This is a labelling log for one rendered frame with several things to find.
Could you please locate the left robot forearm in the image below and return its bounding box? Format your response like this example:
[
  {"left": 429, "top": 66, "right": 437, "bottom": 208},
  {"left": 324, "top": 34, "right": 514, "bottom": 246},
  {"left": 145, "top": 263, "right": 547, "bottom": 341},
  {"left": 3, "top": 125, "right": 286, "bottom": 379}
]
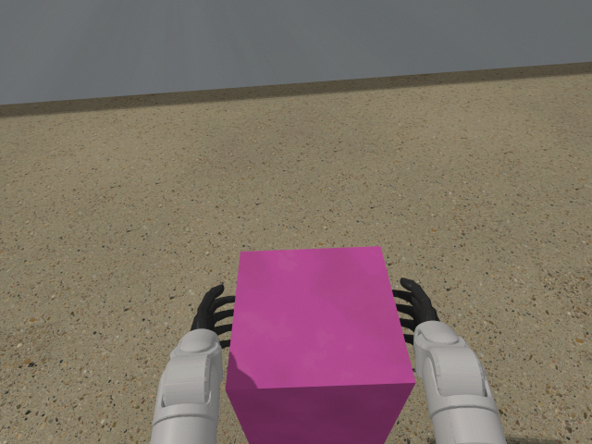
[{"left": 150, "top": 328, "right": 223, "bottom": 444}]

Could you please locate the left robot hand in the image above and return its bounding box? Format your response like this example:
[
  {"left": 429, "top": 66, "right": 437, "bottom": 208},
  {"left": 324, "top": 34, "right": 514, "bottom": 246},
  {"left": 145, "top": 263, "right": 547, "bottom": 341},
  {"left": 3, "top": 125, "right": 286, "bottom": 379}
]
[{"left": 191, "top": 284, "right": 236, "bottom": 349}]

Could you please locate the carton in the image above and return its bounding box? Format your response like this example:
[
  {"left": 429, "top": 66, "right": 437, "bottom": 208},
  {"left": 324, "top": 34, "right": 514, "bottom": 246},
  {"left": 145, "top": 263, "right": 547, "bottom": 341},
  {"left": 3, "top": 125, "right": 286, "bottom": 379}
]
[{"left": 225, "top": 246, "right": 415, "bottom": 444}]

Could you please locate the right robot forearm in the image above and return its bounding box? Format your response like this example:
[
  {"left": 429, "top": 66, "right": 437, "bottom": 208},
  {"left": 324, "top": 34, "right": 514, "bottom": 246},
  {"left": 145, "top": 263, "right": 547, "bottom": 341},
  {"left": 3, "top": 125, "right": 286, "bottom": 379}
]
[{"left": 413, "top": 321, "right": 507, "bottom": 444}]

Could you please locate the right robot hand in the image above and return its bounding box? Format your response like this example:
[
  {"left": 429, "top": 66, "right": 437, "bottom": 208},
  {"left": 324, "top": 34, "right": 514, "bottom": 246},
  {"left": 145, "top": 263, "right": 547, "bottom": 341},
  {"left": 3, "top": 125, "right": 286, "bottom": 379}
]
[{"left": 392, "top": 277, "right": 440, "bottom": 345}]

